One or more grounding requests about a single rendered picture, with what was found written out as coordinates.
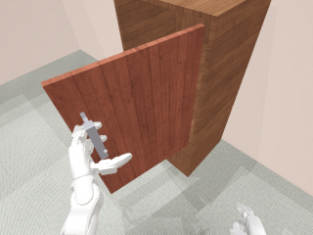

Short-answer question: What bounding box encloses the handle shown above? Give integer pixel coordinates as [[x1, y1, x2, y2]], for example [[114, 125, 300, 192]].
[[80, 112, 109, 160]]

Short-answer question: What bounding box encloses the robot left hand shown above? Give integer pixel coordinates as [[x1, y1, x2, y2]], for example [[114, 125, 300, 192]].
[[68, 121, 133, 180]]

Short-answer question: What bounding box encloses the cupboard door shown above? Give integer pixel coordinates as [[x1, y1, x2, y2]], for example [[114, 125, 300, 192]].
[[40, 23, 205, 194]]

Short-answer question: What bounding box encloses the robot right hand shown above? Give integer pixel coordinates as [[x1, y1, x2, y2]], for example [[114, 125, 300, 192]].
[[230, 202, 267, 235]]

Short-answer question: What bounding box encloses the robot left forearm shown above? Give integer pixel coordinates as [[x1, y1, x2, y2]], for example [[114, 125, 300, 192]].
[[60, 175, 104, 235]]

